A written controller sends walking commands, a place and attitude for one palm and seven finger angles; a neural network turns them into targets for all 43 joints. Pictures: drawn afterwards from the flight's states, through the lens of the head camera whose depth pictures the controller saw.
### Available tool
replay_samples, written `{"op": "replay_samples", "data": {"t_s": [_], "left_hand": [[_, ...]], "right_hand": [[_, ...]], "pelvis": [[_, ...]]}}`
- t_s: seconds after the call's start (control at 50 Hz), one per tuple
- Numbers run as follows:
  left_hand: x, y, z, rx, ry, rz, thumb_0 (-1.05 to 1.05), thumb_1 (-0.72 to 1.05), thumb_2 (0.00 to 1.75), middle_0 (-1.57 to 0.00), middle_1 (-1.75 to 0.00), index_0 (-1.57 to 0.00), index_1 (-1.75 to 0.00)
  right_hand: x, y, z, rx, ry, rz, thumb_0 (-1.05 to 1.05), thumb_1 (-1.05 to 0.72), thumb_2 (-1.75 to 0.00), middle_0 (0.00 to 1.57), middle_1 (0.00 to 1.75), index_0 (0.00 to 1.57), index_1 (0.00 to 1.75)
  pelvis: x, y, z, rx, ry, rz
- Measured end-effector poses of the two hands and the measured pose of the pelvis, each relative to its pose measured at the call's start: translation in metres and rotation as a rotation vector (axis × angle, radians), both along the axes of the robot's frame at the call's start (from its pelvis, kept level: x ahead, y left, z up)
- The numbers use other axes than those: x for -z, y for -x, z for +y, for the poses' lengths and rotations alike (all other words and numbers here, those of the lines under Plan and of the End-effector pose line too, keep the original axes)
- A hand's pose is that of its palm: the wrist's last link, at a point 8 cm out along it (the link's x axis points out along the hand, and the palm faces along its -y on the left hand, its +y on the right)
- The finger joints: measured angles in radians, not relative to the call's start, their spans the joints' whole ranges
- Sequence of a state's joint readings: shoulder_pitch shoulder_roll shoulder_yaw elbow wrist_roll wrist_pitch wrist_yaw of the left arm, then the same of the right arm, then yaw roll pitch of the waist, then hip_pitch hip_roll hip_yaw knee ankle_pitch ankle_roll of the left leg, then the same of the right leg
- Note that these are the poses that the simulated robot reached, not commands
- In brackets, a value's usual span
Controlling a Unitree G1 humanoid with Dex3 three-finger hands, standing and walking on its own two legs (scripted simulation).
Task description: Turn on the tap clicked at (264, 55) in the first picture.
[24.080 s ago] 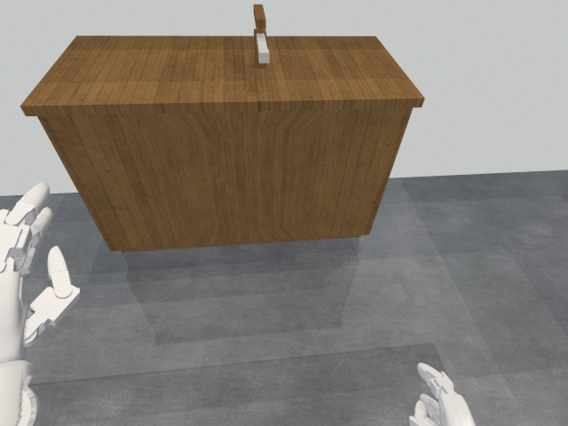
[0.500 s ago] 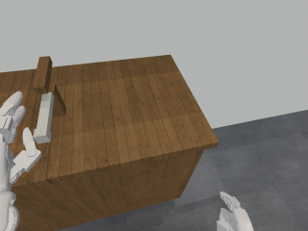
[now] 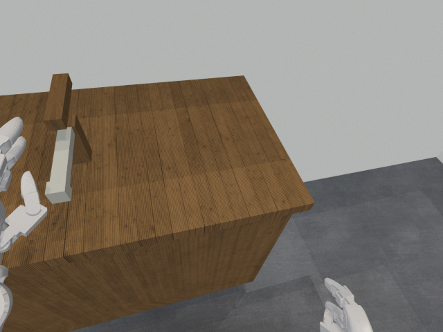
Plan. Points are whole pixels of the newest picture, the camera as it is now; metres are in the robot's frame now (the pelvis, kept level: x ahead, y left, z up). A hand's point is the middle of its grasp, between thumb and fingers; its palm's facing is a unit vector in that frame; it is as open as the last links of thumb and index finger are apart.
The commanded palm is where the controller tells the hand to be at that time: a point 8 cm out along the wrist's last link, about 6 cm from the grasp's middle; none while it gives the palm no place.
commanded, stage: shuffle to correct the standing spot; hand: left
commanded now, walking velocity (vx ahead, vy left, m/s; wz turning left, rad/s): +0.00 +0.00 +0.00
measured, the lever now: (59, 191) +0.29 +0.30 +0.09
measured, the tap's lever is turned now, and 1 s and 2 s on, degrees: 0 0 0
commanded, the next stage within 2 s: come to a stop and stand still in 0.52 s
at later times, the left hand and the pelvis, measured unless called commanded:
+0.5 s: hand (65, 236) +0.18 +0.21 +0.18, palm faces +0.35 -0.84 -0.42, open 7.4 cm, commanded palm +0.13 +0.25 +0.18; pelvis -0.04 -0.03 -0.01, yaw -1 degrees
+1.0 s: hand out of the picture +0.09 +0.22 +0.18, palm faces +0.48 -0.80 -0.37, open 7.4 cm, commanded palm +0.05 +0.24 +0.18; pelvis -0.11 -0.04 -0.01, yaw +2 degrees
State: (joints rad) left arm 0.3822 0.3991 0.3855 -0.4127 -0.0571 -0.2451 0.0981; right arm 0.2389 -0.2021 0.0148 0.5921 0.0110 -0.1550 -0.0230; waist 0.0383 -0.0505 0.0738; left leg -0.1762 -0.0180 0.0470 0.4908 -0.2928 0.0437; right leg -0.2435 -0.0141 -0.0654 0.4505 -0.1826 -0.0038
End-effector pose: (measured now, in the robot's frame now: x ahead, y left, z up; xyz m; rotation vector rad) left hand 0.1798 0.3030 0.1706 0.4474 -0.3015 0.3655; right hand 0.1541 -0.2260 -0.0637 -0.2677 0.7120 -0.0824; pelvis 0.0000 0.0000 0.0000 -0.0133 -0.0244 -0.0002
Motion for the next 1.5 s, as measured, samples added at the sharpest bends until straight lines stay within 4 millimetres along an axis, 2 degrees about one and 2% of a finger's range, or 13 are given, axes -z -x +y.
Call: {"op": "replay_samples", "data": {"t_s": [0.12, 0.24, 0.36, 0.52, 0.66, 0.82, 0.9, 1.0, 1.1, 1.22, 1.36, 1.44, 1.5], "left_hand": [[-0.016, 0.001, -0.008, 0.018, 0.036, -0.113, 0.02, 0.89, 0.9, -0.21, -0.3, -0.21, -0.3], [-0.003, -0.003, -0.012, 0.054, 0.028, -0.03, 0.02, 0.89, 0.9, -0.21, -0.3, -0.21, -0.3], [-0.001, 0.009, -0.02, 0.066, -0.008, -0.007, 0.02, 0.89, 0.9, -0.21, -0.3, -0.21, -0.3], [-0.02, 0.037, -0.056, 0.092, -0.107, -0.071, 0.02, 0.89, 0.9, -0.21, -0.3, -0.21, -0.3], [-0.009, 0.056, -0.075, 0.085, -0.071, -0.014, 0.02, 0.88, 0.9, -0.22, -0.31, -0.22, -0.3], [0.003, 0.098, -0.067, 0.047, -0.048, 0.045, 0.02, 0.88, 0.89, -0.22, -0.31, -0.22, -0.3], [-0.006, 0.118, -0.056, 0.007, -0.043, 0.007, 0.02, 0.88, 0.89, -0.22, -0.31, -0.22, -0.3], [-0.021, 0.135, -0.05, -0.053, -0.055, -0.081, 0.02, 0.88, 0.9, -0.22, -0.31, -0.22, -0.3], [-0.006, 0.133, -0.052, -0.074, 0.019, -0.06, 0.02, 0.89, 0.9, -0.21, -0.3, -0.21, -0.3], [0.013, 0.123, -0.07, 0.022, 0.065, 0.009, 0.02, 0.89, 0.9, -0.21, -0.3, -0.21, -0.3], [-0.019, 0.125, -0.07, 0.027, -0.084, -0.04, 0.02, 0.88, 0.9, -0.22, -0.31, -0.22, -0.3], [-0.056, 0.115, -0.04, -0.053, -0.211, -0.172, 0.02, 0.88, 0.89, -0.22, -0.31, -0.22, -0.31], [-0.052, 0.109, -0.037, -0.09, -0.136, -0.138, 0.02, 0.89, 0.9, -0.21, -0.3, -0.21, -0.3]], "right_hand": [[-0.007, -0.017, 0.011, -0.042, -0.012, -0.057, 0.02, -0.9, -0.9, 0.2, 0.3, 0.2, 0.3], [-0.012, -0.023, 0.021, -0.043, -0.044, -0.094, 0.02, -0.9, -0.9, 0.2, 0.3, 0.2, 0.3], [-0.006, -0.013, 0.02, -0.065, -0.051, -0.071, 0.01, -0.9, -0.9, 0.2, 0.3, 0.2, 0.3], [0.017, 0.013, -0.006, -0.079, -0.067, -0.025, 0.01, -0.9, -0.9, 0.2, 0.3, 0.21, 0.3], [0.022, 0.052, -0.045, -0.008, -0.024, 0.046, 0.02, -0.9, -0.9, 0.2, 0.3, 0.2, 0.3], [0.013, 0.102, -0.07, 0.05, 0.07, 0.057, 0.02, -0.9, -0.9, 0.2, 0.3, 0.2, 0.3], [0.007, 0.122, -0.066, 0.08, 0.049, 0.039, 0.02, -0.9, -0.9, 0.2, 0.3, 0.2, 0.3], [0.015, 0.128, -0.054, 0.059, -0.022, 0.002, 0.02, -0.9, -0.9, 0.2, 0.3, 0.2, 0.3], [0.024, 0.126, -0.043, 0.016, -0.064, 0.005, 0.02, -0.9, -0.9, 0.2, 0.3, 0.2, 0.3], [0.015, 0.128, -0.041, 0.005, -0.041, -0.013, 0.02, -0.9, -0.9, 0.2, 0.3, 0.21, 0.3], [0.017, 0.126, -0.048, 0.018, -0.059, 0.001, 0.01, -0.9, -0.9, 0.2, 0.3, 0.2, 0.3], [0.021, 0.122, -0.047, -0.058, -0.041, 0.031, 0.02, -0.9, -0.9, 0.2, 0.3, 0.2, 0.3], [0.021, 0.116, -0.047, -0.044, -0.083, -0.006, 0.02, -0.9, -0.9, 0.2, 0.3, 0.2, 0.3]], "pelvis": [[-0.001, 0.0, 0.006, 0.006, 0.004, -0.004], [0.0, 0.008, 0.005, 0.021, -0.003, 0.006], [0.004, 0.021, -0.005, 0.027, -0.017, 0.012], [0.012, 0.04, -0.031, 0.023, -0.015, 0.007], [0.008, 0.069, -0.048, 0.009, -0.048, 0.049], [0.009, 0.095, -0.045, -0.02, -0.039, 0.06], [0.004, 0.105, -0.042, -0.004, -0.045, -0.009], [0.007, 0.106, -0.043, -0.03, -0.033, -0.042], [0.01, 0.113, -0.047, -0.037, -0.009, -0.045], [0.009, 0.124, -0.048, -0.008, -0.024, -0.037], [0.007, 0.114, -0.052, -0.032, -0.009, -0.036], [0.005, 0.118, -0.057, -0.03, -0.02, -0.025], [0.002, 0.119, -0.052, -0.01, -0.027, -0.017]]}}
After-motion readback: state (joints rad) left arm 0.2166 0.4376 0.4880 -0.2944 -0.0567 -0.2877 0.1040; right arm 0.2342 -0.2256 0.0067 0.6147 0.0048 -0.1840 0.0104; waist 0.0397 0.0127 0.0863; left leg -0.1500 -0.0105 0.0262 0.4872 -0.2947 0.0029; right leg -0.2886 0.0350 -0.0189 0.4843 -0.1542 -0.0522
